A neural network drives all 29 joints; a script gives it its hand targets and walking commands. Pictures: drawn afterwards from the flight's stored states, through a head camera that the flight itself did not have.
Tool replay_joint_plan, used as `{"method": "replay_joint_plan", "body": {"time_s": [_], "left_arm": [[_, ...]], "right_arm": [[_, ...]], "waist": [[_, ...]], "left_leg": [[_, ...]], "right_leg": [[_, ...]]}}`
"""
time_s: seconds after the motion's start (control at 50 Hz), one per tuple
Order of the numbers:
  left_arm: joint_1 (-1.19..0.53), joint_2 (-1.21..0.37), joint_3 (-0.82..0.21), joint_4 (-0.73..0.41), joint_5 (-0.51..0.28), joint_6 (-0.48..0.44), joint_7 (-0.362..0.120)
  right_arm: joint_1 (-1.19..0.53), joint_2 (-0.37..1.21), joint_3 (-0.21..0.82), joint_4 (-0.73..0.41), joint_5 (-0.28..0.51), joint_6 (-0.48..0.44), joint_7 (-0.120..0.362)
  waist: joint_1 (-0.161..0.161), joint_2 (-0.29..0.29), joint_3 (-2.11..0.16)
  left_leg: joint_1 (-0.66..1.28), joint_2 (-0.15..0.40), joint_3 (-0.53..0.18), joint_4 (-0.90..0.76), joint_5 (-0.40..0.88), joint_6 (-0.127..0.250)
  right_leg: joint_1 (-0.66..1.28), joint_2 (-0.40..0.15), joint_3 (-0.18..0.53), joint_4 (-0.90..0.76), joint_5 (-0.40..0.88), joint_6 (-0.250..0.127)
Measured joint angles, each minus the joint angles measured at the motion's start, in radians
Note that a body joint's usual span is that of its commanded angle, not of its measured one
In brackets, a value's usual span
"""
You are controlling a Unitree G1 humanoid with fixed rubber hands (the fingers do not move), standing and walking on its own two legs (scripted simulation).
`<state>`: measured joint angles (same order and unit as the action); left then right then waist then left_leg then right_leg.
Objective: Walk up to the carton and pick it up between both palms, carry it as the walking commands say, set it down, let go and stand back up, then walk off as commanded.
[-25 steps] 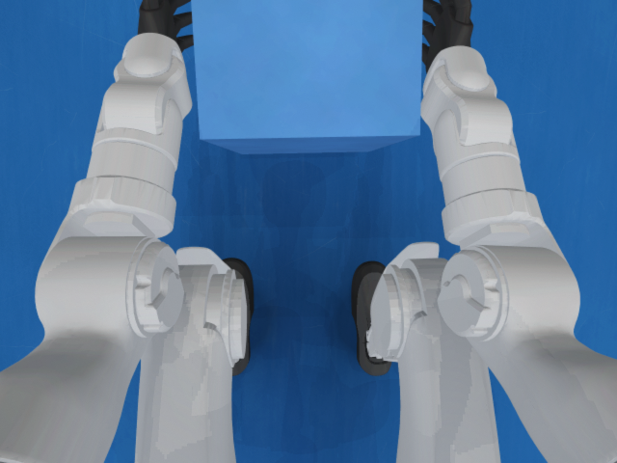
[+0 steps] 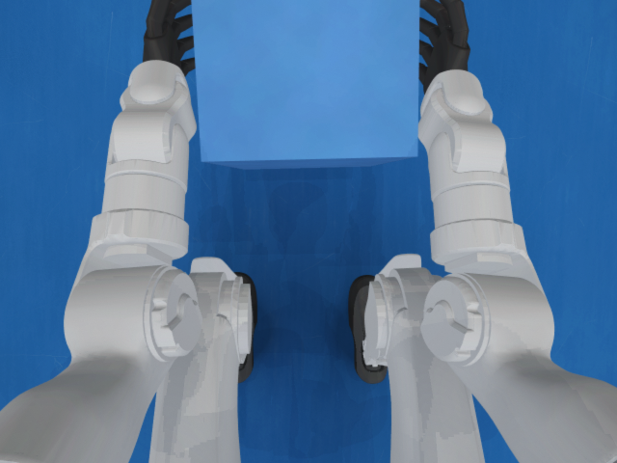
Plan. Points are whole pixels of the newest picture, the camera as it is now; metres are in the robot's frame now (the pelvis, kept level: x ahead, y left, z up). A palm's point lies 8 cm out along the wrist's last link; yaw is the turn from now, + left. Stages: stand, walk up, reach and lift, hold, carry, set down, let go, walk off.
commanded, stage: reach and lift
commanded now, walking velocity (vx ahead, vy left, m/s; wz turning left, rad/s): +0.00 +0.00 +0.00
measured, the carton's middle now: (306, 77) +0.53 +0.01 -0.18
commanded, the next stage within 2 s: none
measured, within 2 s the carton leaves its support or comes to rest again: neither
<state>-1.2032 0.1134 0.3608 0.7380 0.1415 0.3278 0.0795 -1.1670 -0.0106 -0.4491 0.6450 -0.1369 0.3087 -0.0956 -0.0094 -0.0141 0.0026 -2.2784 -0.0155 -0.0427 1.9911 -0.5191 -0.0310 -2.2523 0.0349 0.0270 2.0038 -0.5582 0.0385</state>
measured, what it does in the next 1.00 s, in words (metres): rises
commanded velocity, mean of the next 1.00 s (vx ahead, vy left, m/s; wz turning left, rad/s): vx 0.00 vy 0.00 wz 0.00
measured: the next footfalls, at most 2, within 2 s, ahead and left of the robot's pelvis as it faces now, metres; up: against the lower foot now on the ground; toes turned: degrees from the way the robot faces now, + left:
none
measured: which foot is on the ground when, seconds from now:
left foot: down 0.00-1.00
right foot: down 0.00-1.00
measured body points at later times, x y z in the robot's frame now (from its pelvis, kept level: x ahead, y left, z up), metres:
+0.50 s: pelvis -0.01 +0.00 +0.05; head +0.29 +0.01 +0.39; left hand +0.52 +0.16 -0.04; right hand +0.51 -0.13 -0.03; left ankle +0.11 +0.13 -0.38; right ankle +0.10 -0.13 -0.38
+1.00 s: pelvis +0.00 +0.00 +0.10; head +0.26 +0.02 +0.48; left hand +0.50 +0.16 +0.03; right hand +0.49 -0.13 +0.04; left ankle +0.11 +0.13 -0.38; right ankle +0.10 -0.13 -0.38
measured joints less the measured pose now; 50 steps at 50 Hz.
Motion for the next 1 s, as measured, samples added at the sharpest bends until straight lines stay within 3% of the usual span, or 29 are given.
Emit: {"method": "replay_joint_plan", "body": {"time_s": [0.48,1.0], "left_arm": [[0.06,-0.056,0.07,-0.014,0.081,0.055,-0.034],[0.19,-0.118,0.087,-0.062,0.124,0.086,-0.043]], "right_arm": [[0.073,0.057,-0.062,-0.031,-0.08,0.055,0.029],[0.194,0.097,-0.071,-0.052,-0.115,0.078,0.059]], "waist": [[0.0,0.006,-0.113],[-0.007,0.01,-0.194]], "left_leg": [[0.13,-0.004,-0.003,-0.172,0.047,0.003],[0.331,-0.007,-0.001,-0.339,0.057,0.012]], "right_leg": [[0.13,-0.003,0.001,-0.173,0.048,-0.002],[0.335,-0.009,0.004,-0.346,0.06,0.0]]}}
